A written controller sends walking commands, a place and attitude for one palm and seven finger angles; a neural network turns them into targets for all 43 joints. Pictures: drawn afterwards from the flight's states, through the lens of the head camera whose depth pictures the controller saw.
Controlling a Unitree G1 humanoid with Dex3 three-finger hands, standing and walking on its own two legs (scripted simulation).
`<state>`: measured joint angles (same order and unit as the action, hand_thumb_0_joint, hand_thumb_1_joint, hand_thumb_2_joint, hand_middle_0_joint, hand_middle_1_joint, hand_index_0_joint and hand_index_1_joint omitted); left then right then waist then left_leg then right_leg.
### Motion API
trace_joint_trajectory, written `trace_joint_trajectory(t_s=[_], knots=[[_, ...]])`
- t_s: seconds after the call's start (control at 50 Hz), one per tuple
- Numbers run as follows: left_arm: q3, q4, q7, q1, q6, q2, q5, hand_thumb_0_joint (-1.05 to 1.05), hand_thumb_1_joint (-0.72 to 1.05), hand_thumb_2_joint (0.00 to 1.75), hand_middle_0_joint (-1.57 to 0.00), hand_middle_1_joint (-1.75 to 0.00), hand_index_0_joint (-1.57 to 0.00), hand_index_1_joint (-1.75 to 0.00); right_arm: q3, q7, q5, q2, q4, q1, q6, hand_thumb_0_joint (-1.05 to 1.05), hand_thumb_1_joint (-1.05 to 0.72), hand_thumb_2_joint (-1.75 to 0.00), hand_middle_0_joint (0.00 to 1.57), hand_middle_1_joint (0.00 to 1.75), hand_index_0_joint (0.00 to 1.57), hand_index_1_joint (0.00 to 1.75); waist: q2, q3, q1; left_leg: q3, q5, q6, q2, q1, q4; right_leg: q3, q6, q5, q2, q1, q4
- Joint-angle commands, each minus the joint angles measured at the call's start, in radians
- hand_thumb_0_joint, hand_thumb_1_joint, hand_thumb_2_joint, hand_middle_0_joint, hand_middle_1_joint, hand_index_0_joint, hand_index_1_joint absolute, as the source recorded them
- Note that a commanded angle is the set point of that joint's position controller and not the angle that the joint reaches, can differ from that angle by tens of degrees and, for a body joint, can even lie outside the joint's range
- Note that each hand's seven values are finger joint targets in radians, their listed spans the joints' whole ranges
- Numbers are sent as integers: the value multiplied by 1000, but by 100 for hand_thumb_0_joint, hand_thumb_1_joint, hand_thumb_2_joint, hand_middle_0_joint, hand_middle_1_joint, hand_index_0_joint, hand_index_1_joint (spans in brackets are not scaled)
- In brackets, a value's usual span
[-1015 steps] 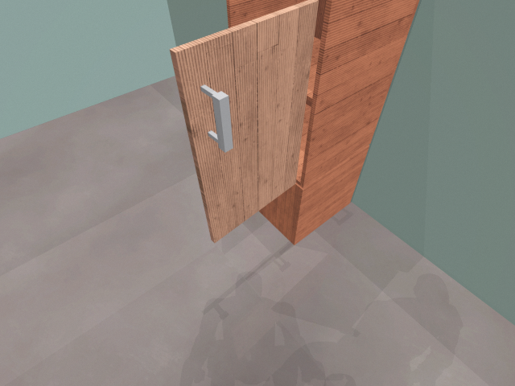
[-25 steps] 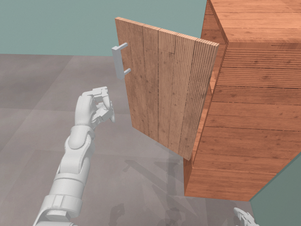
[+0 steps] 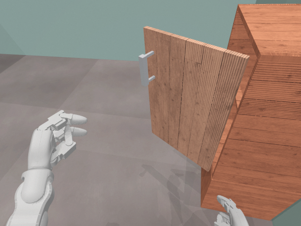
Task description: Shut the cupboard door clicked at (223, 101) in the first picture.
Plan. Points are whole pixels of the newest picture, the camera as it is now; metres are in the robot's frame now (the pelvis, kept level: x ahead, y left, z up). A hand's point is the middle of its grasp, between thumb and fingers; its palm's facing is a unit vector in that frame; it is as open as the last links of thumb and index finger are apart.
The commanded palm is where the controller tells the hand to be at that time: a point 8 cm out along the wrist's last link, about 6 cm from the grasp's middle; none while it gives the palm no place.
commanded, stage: draw the hand back to the body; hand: left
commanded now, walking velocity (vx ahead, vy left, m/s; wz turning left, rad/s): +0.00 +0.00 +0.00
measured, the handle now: (148, 68) +0.64 +0.09 +0.10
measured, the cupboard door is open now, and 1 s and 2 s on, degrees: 58 58 58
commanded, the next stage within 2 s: step back with the hand held close in 0.62 s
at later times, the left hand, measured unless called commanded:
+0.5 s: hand (33, 170) +0.18 +0.26 +0.15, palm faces +0.47 -0.81 -0.36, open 7.3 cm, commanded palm +0.13 +0.30 +0.17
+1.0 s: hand (41, 168) +0.19 +0.25 +0.14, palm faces +0.36 -0.81 -0.47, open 7.4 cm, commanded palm +0.12 +0.30 +0.17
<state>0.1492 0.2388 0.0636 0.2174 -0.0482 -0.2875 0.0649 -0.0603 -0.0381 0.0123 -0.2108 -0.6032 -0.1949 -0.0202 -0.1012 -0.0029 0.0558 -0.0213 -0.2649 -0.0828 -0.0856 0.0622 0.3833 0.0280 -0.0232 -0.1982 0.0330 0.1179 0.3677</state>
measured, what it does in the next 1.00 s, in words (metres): stands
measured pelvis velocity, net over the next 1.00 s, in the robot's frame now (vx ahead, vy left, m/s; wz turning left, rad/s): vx -0.02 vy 0.00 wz -0.01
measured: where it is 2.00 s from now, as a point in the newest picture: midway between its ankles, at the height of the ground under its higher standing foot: outside the picture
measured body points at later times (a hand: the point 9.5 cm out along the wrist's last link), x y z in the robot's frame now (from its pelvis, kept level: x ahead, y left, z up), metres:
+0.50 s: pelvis -0.01 +0.00 +0.00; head -0.03 -0.02 +0.45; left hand +0.15 +0.30 +0.17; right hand +0.18 -0.22 -0.08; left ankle -0.04 +0.06 -0.74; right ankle +0.00 -0.11 -0.74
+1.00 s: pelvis -0.02 +0.00 -0.01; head -0.01 -0.02 +0.44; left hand +0.16 +0.29 +0.17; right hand +0.14 -0.26 -0.10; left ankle -0.04 +0.06 -0.74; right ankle +0.00 -0.11 -0.74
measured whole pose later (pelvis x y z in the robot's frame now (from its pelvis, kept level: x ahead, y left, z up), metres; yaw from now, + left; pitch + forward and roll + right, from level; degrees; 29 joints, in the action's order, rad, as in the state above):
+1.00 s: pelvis -0.02 +0.00 -0.01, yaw -1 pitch +2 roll -1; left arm 0.37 0.41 0.11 0.54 -0.18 -0.37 0.07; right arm 0.03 -0.05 0.03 -0.27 -0.60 -0.20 0.00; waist -0.07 0.01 0.01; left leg 0.00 -0.30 -0.08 -0.07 0.25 0.53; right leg 0.02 -0.03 -0.21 0.04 0.30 0.48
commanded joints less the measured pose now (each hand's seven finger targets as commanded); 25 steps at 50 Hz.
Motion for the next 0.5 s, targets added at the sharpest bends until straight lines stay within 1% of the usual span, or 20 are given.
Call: trace_joint_trajectory(t_s=[0.0, 0.02, 0.04, 0.06, 0.08, 0.1, 0.12, 0.14, 0.18, 0.2, 0.22, 0.24, 0.28, 0.32, 0.36, 0.38, 0.4, 0.42, 0.44, 0.48], knots=[[154, 238, 12, -33, -64, -175, 5, 0, 90, 90, -50, -63, -50, -63, 57, -6, -3, -110, 173, 129, 48, 0, -90, -90, 20, 30, 20, 30, 83, 137, -3, -43, 407, 109, 102, 50, -49, -9, -13, 233, -33, -127, -5], [184, 246, 15, -15, -69, -198, 2, 0, 90, 90, -47, -60, -47, -60, 59, -6, -1, -110, 169, 134, 48, 0, -90, -90, 20, 30, 20, 30, 82, 128, 1, -41, 405, 110, 104, 53, -46, -10, -13, 229, -31, -119, -6], [204, 271, 17, 2, -74, -207, 5, 0, 90, 90, -45, -57, -45, -57, 62, -8, -2, -109, 172, 133, 50, 0, -90, -90, 20, 30, 20, 30, 69, 140, 3, -41, 410, 110, 105, 53, -46, -10, -11, 232, -32, -129, -3], [242, 286, 22, 22, -79, -237, 6, 0, 90, 90, -42, -54, -42, -54, 64, -9, -4, -109, 171, 131, 54, 0, -90, -90, 20, 30, 20, 30, 70, 153, 9, -40, 414, 110, 102, 60, -41, -10, -11, 242, -33, -139, -2], [273, 283, 25, 58, -77, -259, 8, 0, 90, 90, -39, -51, -39, -51, 66, -11, -4, -114, 168, 133, 56, 0, -90, -90, 20, 30, 20, 30, 47, 142, 14, -42, 413, 112, 103, 76, -42, -13, -13, 239, -34, -148, -4], [278, 323, 27, 68, -84, -255, 11, 0, 90, 90, -36, -48, -36, -48, 67, -10, 0, -108, 173, 132, 61, 0, -90, -90, 20, 30, 20, 30, 29, 154, 14, -48, 422, 118, 106, 78, -42, -13, -12, 238, -36, -155, 3], [293, 328, 31, 94, -86, -264, 12, 0, 90, 90, -34, -45, -34, -45, 66, -11, -1, -108, 171, 136, 68, 0, -90, -90, 20, 30, 20, 30, 8, 136, 17, -45, 412, 117, 106, 81, -41, -15, -11, 233, -35, -141, -2], [302, 351, 34, 111, -91, -263, 12, 0, 90, 90, -31, -42, -31, -42, 69, -12, 1, -107, 169, 129, 74, 0, -90, -90, 20, 30, 20, 30, -7, 140, 13, -48, 419, 120, 107, 78, -40, -12, -10, 228, -35, -141, -1], [340, 361, 42, 152, -90, -292, 10, 0, 90, 90, -25, -36, -25, -36, 73, -13, 2, -117, 163, 126, 87, 0, -90, -90, 20, 30, 20, 30, -11, 119, 16, -54, 398, 121, 112, 92, -43, -14, -10, 203, -31, -129, -8], [343, 361, 45, 181, -92, -281, 15, 0, 90, 90, -23, -33, -23, -33, 74, -13, 4, -111, 165, 124, 94, 0, -90, -90, 20, 30, 20, 30, -11, 99, 16, -50, 386, 120, 112, 93, -45, -14, -10, 196, -34, -116, -9], [356, 367, 47, 196, -94, -288, 13, 0, 90, 90, -20, -30, -20, -30, 78, -14, 6, -114, 161, 119, 99, 0, -90, -90, 20, 30, 20, 30, -16, 94, 14, -50, 378, 121, 114, 92, -46, -14, -9, 187, -32, -107, -10], [308, 346, 44, 184, -94, -242, 9, 0, 90, 90, -20, -30, -20, -30, 76, -13, 3, -113, 151, 119, 104, 0, -90, -90, 20, 30, 20, 30, 2, 51, 4, -52, 359, 119, 112, 98, -50, -10, -9, 167, -32, -76, -12], [267, 337, 44, 124, -97, -215, 0, 0, 90, 90, -20, -30, -20, -30, 84, -13, 2, -127, 141, 116, 117, 0, -90, -90, 20, 30, 20, 30, 22, 13, -12, -58, 300, 111, 116, 92, -58, -7, -7, 115, -32, -27, -21], [249, 306, 50, 88, -99, -207, -5, 0, 90, 90, -20, -30, -20, -30, 85, -18, 3, -132, 133, 111, 123, 0, -90, -90, 20, 30, 20, 30, 28, -15, -19, -64, 200, 103, 114, 102, -71, -8, -6, 56, -33, 1, -22], [255, 303, 55, 73, -105, -216, -7, 0, 90, 90, -20, -30, -20, -30, 87, -22, 3, -133, 133, 110, 129, 0, -90, -90, 20, 30, 20, 30, 41, -2, -17, -67, 133, 95, 109, 105, -81, -11, -7, 23, -33, -4, -23], [274, 291, 57, 82, -104, -235, -3, 0, 90, 90, -20, -30, -20, -30, 87, -25, 1, -136, 130, 113, 131, 0, -90, -90, 20, 30, 20, 30, 63, 1, -10, -64, 120, 90, 106, 115, -81, -14, -8, 15, -33, -17, -31], [273, 320, 57, 73, -110, -234, -3, 0, 90, 90, -20, -30, -20, -30, 86, -26, 2, -131, 137, 116, 133, 0, -90, -90, 20, 30, 20, 30, 64, 40, -7, -61, 129, 86, 103, 106, -79, -17, -9, 20, -36, -40, -26], [294, 314, 61, 91, -111, -253, -2, 0, 90, 90, -20, -30, -20, -30, 85, -28, -1, -130, 136, 117, 135, 0, -90, -90, 20, 30, 20, 30, 61, 55, 1, -55, 138, 84, 99, 114, -74, -19, -9, 28, -38, -57, -24], [289, 326, 60, 94, -114, -245, -2, 0, 90, 90, -20, -30, -20, -30, 83, -28, 0, -124, 137, 121, 135, 0, -90, -90, 20, 30, 20, 30, 57, 63, 2, -56, 141, 85, 100, 110, -74, -20, -9, 30, -37, -63, -24], [316, 339, 64, 103, -112, -274, -1, 0, 90, 90, -20, -30, -20, -30, 78, -28, -3, -126, 135, 122, 140, 0, -90, -90, 20, 30, 20, 30, -4, 70, 11, -58, 157, 93, 98, 123, -76, -23, -14, 50, -36, -91, -22]])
